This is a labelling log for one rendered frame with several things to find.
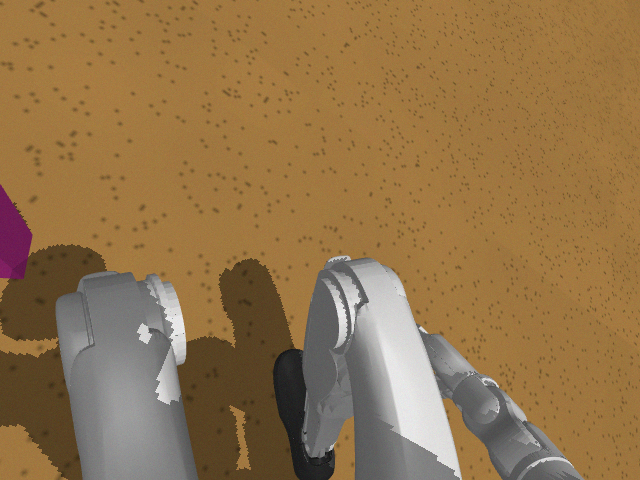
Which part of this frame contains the right robot arm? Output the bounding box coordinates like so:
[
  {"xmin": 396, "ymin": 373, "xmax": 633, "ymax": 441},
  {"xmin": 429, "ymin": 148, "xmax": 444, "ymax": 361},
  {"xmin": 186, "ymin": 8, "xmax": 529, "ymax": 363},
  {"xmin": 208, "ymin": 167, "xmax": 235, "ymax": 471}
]
[{"xmin": 452, "ymin": 374, "xmax": 584, "ymax": 480}]

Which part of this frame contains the right robot hand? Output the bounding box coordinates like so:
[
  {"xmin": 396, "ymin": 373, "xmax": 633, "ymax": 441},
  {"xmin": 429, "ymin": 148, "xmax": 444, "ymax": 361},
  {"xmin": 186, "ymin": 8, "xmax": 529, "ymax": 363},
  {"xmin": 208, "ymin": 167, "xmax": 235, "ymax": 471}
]
[{"xmin": 416, "ymin": 323, "xmax": 480, "ymax": 400}]

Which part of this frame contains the carton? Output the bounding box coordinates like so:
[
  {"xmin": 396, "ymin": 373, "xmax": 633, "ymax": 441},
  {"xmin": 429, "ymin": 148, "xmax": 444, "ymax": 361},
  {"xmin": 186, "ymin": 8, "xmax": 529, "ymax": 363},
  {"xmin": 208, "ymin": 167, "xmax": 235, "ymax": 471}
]
[{"xmin": 0, "ymin": 184, "xmax": 33, "ymax": 279}]

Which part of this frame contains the right robot foot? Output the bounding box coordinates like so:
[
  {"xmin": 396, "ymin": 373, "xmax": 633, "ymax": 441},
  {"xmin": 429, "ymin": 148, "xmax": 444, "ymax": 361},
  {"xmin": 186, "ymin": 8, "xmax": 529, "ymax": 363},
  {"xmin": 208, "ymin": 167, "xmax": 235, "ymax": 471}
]
[{"xmin": 273, "ymin": 349, "xmax": 335, "ymax": 480}]

